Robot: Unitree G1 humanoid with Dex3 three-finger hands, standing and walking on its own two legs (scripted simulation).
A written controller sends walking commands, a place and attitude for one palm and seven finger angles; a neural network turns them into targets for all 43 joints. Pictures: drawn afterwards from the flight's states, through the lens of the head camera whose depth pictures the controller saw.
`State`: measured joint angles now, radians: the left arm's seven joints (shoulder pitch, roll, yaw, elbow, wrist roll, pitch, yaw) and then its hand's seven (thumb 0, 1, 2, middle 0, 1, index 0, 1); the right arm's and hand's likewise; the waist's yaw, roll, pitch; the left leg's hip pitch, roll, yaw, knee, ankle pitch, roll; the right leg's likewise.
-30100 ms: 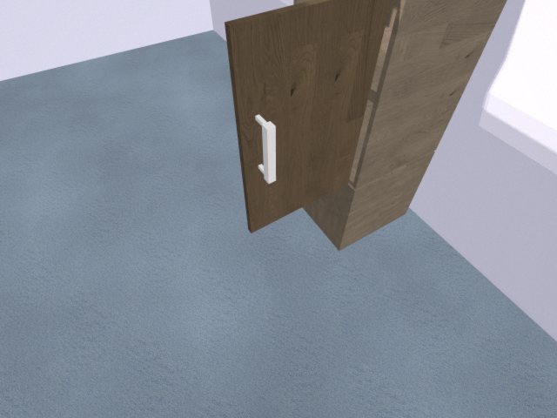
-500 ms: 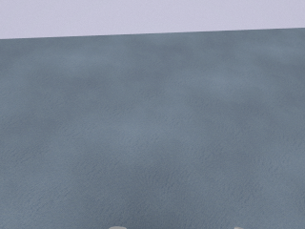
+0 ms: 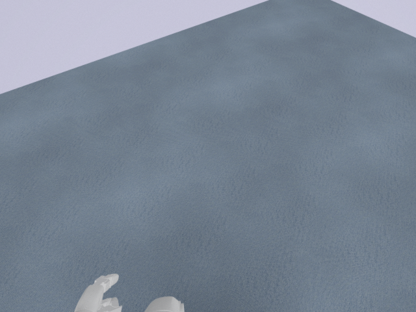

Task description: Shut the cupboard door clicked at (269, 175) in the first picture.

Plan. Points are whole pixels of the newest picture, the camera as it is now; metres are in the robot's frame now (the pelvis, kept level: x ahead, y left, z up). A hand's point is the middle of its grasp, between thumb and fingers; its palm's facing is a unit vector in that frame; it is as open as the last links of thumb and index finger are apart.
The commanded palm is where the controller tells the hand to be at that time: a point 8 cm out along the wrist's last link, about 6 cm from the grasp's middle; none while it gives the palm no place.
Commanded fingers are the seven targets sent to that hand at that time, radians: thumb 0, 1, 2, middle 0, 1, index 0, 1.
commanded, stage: turn to face it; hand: left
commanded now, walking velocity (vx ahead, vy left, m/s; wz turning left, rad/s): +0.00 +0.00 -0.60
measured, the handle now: out of the picture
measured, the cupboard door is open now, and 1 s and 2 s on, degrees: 54 54 54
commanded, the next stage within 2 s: none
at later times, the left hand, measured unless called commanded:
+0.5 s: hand (109, 310) +0.14 +0.23 -0.16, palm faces -0.25 -0.95 -0.19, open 7.4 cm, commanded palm none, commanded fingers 0.00 0.90 0.90 -0.20 -0.30 -0.20 -0.30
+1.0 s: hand (157, 284) +0.20 +0.13 -0.16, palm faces -0.54 -0.82 -0.20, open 7.4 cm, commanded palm none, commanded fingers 0.00 0.90 0.90 -0.20 -0.30 -0.20 -0.30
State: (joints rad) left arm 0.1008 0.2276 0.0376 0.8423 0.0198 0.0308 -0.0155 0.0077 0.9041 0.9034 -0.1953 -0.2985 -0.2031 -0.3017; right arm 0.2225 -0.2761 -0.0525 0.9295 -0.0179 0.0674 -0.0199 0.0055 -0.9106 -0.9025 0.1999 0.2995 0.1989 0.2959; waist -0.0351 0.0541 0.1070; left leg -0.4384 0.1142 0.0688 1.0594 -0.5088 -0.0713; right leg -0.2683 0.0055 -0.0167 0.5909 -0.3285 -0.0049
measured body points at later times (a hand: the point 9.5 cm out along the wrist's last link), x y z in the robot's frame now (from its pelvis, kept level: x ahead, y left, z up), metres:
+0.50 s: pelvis +0.01 +0.04 +0.02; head +0.06 +0.06 +0.46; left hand +0.16 +0.28 -0.14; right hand +0.01 -0.22 -0.11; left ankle +0.05 +0.13 -0.73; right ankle -0.07 -0.10 -0.65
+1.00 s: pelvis +0.01 +0.02 +0.00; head +0.06 +0.01 +0.45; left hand +0.22 +0.18 -0.15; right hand -0.06 -0.25 -0.12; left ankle +0.09 +0.11 -0.72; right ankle -0.07 -0.09 -0.73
